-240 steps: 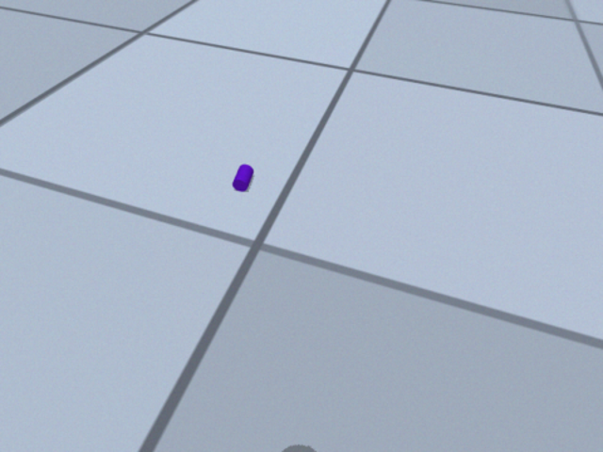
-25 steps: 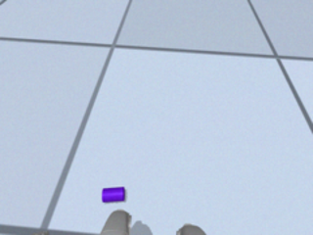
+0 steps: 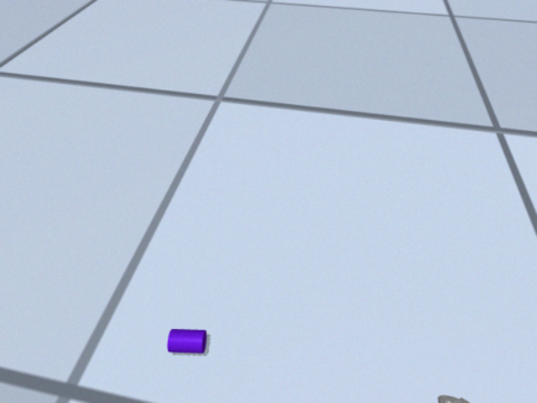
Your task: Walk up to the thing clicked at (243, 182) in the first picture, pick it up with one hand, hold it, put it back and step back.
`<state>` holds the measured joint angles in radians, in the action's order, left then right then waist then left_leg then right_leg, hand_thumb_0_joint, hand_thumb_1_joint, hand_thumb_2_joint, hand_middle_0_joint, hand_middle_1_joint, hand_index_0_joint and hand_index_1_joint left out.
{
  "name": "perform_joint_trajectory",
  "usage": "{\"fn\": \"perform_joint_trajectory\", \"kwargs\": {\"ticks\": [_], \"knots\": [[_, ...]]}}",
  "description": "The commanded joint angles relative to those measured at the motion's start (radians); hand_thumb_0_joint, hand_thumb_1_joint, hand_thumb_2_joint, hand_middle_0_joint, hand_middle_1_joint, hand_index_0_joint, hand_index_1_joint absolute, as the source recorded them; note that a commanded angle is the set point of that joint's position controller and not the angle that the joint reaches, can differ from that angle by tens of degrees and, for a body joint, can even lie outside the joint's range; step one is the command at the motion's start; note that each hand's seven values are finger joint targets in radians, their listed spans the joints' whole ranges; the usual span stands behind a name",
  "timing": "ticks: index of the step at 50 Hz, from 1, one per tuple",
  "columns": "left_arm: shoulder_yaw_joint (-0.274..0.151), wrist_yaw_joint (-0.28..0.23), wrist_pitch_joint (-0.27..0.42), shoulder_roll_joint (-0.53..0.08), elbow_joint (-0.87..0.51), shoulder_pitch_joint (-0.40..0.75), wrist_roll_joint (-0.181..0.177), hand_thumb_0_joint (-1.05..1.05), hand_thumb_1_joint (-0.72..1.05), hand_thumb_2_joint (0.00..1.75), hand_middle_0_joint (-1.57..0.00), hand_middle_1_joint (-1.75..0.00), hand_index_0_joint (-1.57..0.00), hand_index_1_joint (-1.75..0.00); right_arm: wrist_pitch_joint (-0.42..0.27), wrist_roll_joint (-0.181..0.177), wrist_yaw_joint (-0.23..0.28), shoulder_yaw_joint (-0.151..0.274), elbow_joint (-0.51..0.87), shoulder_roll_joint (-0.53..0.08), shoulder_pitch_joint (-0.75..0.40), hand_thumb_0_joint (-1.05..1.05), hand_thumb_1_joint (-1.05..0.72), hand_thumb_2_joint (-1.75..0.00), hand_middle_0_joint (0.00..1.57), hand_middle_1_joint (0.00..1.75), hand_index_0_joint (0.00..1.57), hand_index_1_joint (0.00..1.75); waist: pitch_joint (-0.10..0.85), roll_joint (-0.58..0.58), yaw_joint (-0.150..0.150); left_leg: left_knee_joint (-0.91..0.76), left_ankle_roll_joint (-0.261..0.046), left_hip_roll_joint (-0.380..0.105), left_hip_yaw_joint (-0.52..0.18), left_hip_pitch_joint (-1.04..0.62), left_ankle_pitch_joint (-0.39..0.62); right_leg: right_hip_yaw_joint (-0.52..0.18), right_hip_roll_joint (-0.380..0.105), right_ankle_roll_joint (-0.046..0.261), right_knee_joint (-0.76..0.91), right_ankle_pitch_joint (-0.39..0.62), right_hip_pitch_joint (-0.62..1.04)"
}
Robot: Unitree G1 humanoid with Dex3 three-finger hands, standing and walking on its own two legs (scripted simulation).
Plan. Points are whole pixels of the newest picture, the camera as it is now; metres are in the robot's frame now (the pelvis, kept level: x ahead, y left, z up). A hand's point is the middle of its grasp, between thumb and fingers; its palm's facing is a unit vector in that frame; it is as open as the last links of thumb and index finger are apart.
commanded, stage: walk up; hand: left
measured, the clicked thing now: (187, 341) +0.44 +0.30 -0.73
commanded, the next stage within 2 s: stand in 1.74 s
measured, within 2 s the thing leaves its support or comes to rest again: neither
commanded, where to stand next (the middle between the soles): +0.09 +0.04 m, yaw -2 degrees
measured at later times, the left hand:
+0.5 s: hand out of the picture +0.07 +0.32 -0.16, palm faces +0.04 -0.96 -0.29, open 7.4 cm
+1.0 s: hand out of the picture +0.14 +0.30 -0.14, palm faces -0.02 -0.92 -0.38, open 7.4 cm
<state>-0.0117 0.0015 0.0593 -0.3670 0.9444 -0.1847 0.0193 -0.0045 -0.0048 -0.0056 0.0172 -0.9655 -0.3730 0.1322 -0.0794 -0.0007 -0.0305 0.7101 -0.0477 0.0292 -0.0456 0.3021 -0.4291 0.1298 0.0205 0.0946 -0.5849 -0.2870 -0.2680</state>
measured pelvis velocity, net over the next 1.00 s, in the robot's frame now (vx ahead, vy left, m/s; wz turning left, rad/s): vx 0.04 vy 0.04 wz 0.00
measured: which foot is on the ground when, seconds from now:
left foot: up 0.00-0.32, down 0.34-1.00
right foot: down 0.00-0.38, up 0.40-0.64, down 0.66-1.00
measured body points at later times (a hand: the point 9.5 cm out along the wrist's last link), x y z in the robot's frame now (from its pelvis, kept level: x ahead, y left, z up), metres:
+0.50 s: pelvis +0.03 +0.05 +0.01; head +0.05 +0.09 +0.45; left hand +0.07 +0.37 -0.14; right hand +0.08 -0.27 -0.10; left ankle +0.03 +0.16 -0.73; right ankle +0.02 -0.08 -0.70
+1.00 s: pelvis +0.04 +0.04 +0.01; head +0.06 +0.03 +0.46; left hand +0.14 +0.35 -0.11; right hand +0.15 -0.26 -0.12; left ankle +0.03 +0.17 -0.73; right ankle +0.04 -0.11 -0.73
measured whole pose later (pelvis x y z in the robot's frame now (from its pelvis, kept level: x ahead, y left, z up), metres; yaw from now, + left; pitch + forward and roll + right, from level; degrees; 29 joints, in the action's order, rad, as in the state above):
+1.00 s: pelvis +0.04 +0.04 +0.01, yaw +0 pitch -2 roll +0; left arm 0.00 0.00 0.02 -0.37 1.10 -0.05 0.00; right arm 0.00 0.00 -0.02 0.02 -1.11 -0.36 0.01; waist -0.08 0.01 0.00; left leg 0.46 0.01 -0.04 0.07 0.17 -0.25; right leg -0.05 -0.04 -0.05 -0.47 -0.25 -0.19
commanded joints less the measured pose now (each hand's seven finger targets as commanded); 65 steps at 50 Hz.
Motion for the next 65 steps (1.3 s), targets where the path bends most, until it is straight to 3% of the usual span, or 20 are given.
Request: {"fn": "perform_joint_trajectory", "kwargs": {"ticks": [1, 6, 10, 14, 16, 17, 18, 19, 20, 21, 24, 30, 32, 34, 36, 38, 40, 46, 54, 65], "knots": [[-0.086, -0.034, 0.02, -0.263, -0.018, -0.012, 0.004, 0.0, 0.9, 0.9, -0.2, -0.3, -0.2, -0.3, -0.001, 0.001, 0.009, 0.048, 0.01, -0.211, 0.015, 0.0, -0.9, -0.9, 0.2, 0.3, 0.2, 0.3, 0.052, -0.115, -0.016, -0.007, 0.014, -0.021, -0.056, 0.17, 0.044, -0.387, -0.271, -0.145, 0.355, 0.059, 0.223], [-0.099, -0.028, -0.003, -0.237, -0.022, 0.032, 0.012, 0.0, 0.9, 0.9, -0.2, -0.3, -0.2, -0.3, 0.01, 0.012, 0.019, 0.054, -0.043, -0.224, 0.033, 0.0, -0.9, -0.9, 0.2, 0.3, 0.2, 0.3, 0.049, -0.139, -0.011, 0.051, 0.043, -0.026, -0.045, 0.147, 0.113, -0.26, -0.217, -0.14, 0.382, -0.022, 0.195], [-0.111, -0.011, -0.019, -0.251, -0.034, 0.061, 0.026, 0.0, 0.9, 0.9, -0.2, -0.3, -0.2, -0.3, 0.003, 0.024, 0.026, 0.06, -0.058, -0.23, 0.029, 0.0, -0.9, -0.9, 0.2, 0.3, 0.2, 0.3, 0.002, -0.169, -0.011, 0.021, 0.042, -0.054, -0.012, 0.125, 0.089, -0.237, -0.234, -0.06, 0.406, -0.196, 0.115], [-0.113, 0.01, -0.042, -0.257, -0.049, 0.105, 0.018, 0.0, 0.9, 0.9, -0.2, -0.3, -0.2, -0.3, -0.018, 0.034, 0.028, 0.061, -0.079, -0.223, 0.062, 0.0, -0.9, -0.9, 0.2, 0.3, 0.2, 0.3, 0.017, -0.152, 0.018, -0.115, 0.032, -0.077, 0.065, 0.0, 0.079, -0.218, -0.262, 0.035, 0.342, -0.229, 0.031], [-0.097, 0.015, -0.054, -0.226, -0.05, 0.102, 0.005, 0.0, 0.9, 0.9, -0.2, -0.3, -0.2, -0.3, -0.033, 0.039, 0.03, 0.065, -0.096, -0.228, 0.086, 0.0, -0.9, -0.9, 0.2, 0.3, 0.2, 0.3, 0.047, -0.059, 0.038, -0.251, 0.019, -0.058, 0.068, -0.142, 0.194, -0.173, -0.228, 0.019, 0.226, -0.171, -0.027], [-0.083, 0.016, -0.056, -0.206, -0.045, 0.083, 0.0, 0.0, 0.9, 0.9, -0.2, -0.3, -0.2, -0.3, -0.04, 0.043, 0.036, 0.069, -0.095, -0.237, 0.088, 0.0, -0.9, -0.9, 0.2, 0.3, 0.2, 0.3, 0.065, 0.0, 0.047, -0.3, 0.01, -0.081, 0.013, -0.205, 0.231, -0.15, -0.208, -0.012, 0.164, -0.106, -0.07], [-0.067, 0.018, -0.058, -0.16, -0.045, 0.068, -0.011, 0.0, 0.9, 0.9, -0.2, -0.3, -0.2, -0.3, -0.048, 0.053, 0.043, 0.068, -0.088, -0.253, 0.099, 0.0, -0.9, -0.9, 0.2, 0.3, 0.2, 0.3, 0.096, 0.128, 0.048, -0.41, -0.014, -0.199, -0.171, -0.233, 0.157, -0.1, -0.152, -0.05, 0.041, -0.06, -0.106], [-0.064, 0.02, -0.067, -0.143, -0.035, 0.048, -0.026, 0.0, 0.9, 0.9, -0.2, -0.3, -0.2, -0.3, -0.055, 0.057, 0.049, 0.067, -0.058, -0.295, 0.038, 0.0, -0.9, -0.9, 0.2, 0.3, 0.2, 0.3, 0.074, 0.196, 0.029, -0.481, -0.086, -0.333, -0.415, -0.189, 0.055, -0.098, -0.049, -0.094, -0.044, -0.141, -0.18], [-0.089, 0.012, -0.076, -0.223, -0.012, 0.076, -0.02, 0.0, 0.9, 0.9, -0.2, -0.3, -0.2, -0.3, -0.053, 0.047, 0.051, 0.08, -0.054, -0.348, 0.026, 0.0, -0.9, -0.9, 0.2, 0.3, 0.2, 0.3, 0.034, 0.186, 0.061, -0.489, -0.179, -0.391, -0.444, -0.031, 0.0, -0.164, -0.071, -0.085, -0.159, -0.245, -0.09], [-0.091, 0.012, -0.075, -0.238, -0.007, 0.065, -0.022, 0.0, 0.9, 0.9, -0.2, -0.3, -0.2, -0.3, -0.055, 0.047, 0.052, 0.075, -0.045, -0.33, -0.007, 0.0, -0.9, -0.9, 0.2, 0.3, 0.2, 0.3, 0.007, 0.172, 0.04, -0.481, -0.212, -0.392, -0.432, -0.009, 0.058, -0.185, -0.086, -0.082, -0.212, -0.238, -0.067], [-0.078, 0.008, -0.07, -0.216, 0.022, 0.03, -0.03, 0.0, 0.9, 0.9, -0.2, -0.3, -0.2, -0.3, -0.065, 0.044, 0.05, 0.054, -0.033, -0.258, -0.002, 0.0, -0.9, -0.9, 0.2, 0.3, 0.2, 0.3, 0.077, 0.152, 0.032, -0.363, -0.153, -0.298, -0.218, -0.178, 0.469, -0.221, -0.056, -0.085, -0.199, -0.243, -0.129], [-0.05, -0.012, -0.052, -0.179, 0.054, 0.04, -0.034, 0.0, 0.9, 0.9, -0.2, -0.3, -0.2, -0.3, -0.041, 0.021, 0.043, 0.061, -0.039, -0.268, -0.014, 0.0, -0.9, -0.9, 0.2, 0.3, 0.2, 0.3, 0.148, 0.217, 0.043, -0.209, -0.095, -0.227, -0.052, -0.229, 0.815, -0.104, -0.017, -0.105, 0.039, -0.041, -0.011], [-0.051, -0.023, -0.04, -0.188, 0.088, 0.017, -0.028, 0.0, 0.9, 0.9, -0.2, -0.3, -0.2, -0.3, -0.021, 0.007, 0.038, 0.059, -0.035, -0.25, -0.042, 0.0, -0.9, -0.9, 0.2, 0.3, 0.2, 0.3, 0.169, 0.162, 0.026, -0.14, -0.048, -0.19, -0.007, -0.177, 0.771, -0.116, -0.025, -0.105, 0.174, 0.215, 0.105], [-0.06, -0.03, -0.027, -0.239, 0.089, 0.029, -0.021, 0.0, 0.9, 0.9, -0.2, -0.3, -0.2, -0.3, -0.014, -0.007, 0.033, 0.051, -0.025, -0.214, -0.048, 0.0, -0.9, -0.9, 0.2, 0.3, 0.2, 0.3, 0.201, 0.056, 0.028, -0.116, -0.003, -0.148, 0.018, -0.06, 0.576, -0.23, -0.126, -0.062, 0.119, 0.487, 0.233], [-0.063, -0.027, -0.023, -0.294, 0.08, 0.094, -0.024, 0.0, 0.9, 0.9, -0.2, -0.3, -0.2, -0.3, -0.008, 0.0, 0.03, 0.048, -0.04, -0.189, -0.055, 0.0, -0.9, -0.9, 0.2, 0.3, 0.2, 0.3, 0.19, -0.045, 0.046, -0.143, 0.023, -0.095, 0.028, -0.085, 0.289, -0.357, -0.247, 0.012, 0.138, 0.392, 0.141], [-0.043, -0.02, -0.026, -0.251, 0.067, 0.158, -0.027, 0.0, 0.9, 0.9, -0.2, -0.3, -0.2, -0.3, -0.013, 0.013, 0.028, 0.057, -0.073, -0.216, -0.056, 0.0, -0.9, -0.9, 0.2, 0.3, 0.2, 0.3, 0.168, -0.056, 0.067, -0.244, 0.014, -0.135, 0.004, -0.215, 0.364, -0.283, -0.199, -0.038, 0.121, 0.353, 0.03], [-0.03, -0.018, -0.027, -0.211, 0.087, 0.138, -0.029, 0.0, 0.9, 0.9, -0.2, -0.3, -0.2, -0.3, -0.019, 0.007, 0.021, 0.056, -0.073, -0.233, -0.113, 0.0, -0.9, -0.9, 0.2, 0.3, 0.2, 0.3, 0.16, -0.034, 0.035, -0.254, -0.012, -0.175, -0.017, -0.2, 0.466, -0.202, -0.132, -0.08, 0.101, 0.337, 0.061], [-0.03, -0.019, -0.018, -0.227, 0.1, 0.176, -0.02, 0.0, 0.9, 0.9, -0.2, -0.3, -0.2, -0.3, -0.011, 0.007, 0.01, 0.048, -0.093, -0.21, -0.137, 0.0, -0.9, -0.9, 0.2, 0.3, 0.2, 0.3, 0.139, -0.068, 0.048, -0.285, 0.014, -0.147, 0.036, -0.223, 0.406, -0.259, -0.164, -0.074, 0.191, 0.335, 0.069], [-0.026, -0.013, -0.021, -0.224, 0.108, 0.183, -0.013, 0.0, 0.9, 0.9, -0.2, -0.3, -0.2, -0.3, -0.011, 0.012, -0.003, 0.047, -0.108, -0.205, -0.162, 0.0, -0.9, -0.9, 0.2, 0.3, 0.2, 0.3, 0.106, -0.031, 0.04, -0.375, 0.022, -0.154, 0.031, -0.231, 0.263, -0.264, -0.145, -0.084, 0.263, 0.173, 0.047], [-0.032, -0.008, -0.028, -0.216, 0.108, 0.154, -0.011, 0.0, 0.9, 0.9, -0.2, -0.3, -0.2, -0.3, -0.016, 0.018, -0.003, 0.054, -0.106, -0.211, -0.146, 0.0, -0.9, -0.9, 0.2, 0.3, 0.2, 0.3, 0.124, 0.029, 0.032, -0.423, 0.016, -0.171, 0.034, -0.213, 0.245, -0.238, -0.124, -0.088, 0.238, 0.23, 0.1]]}}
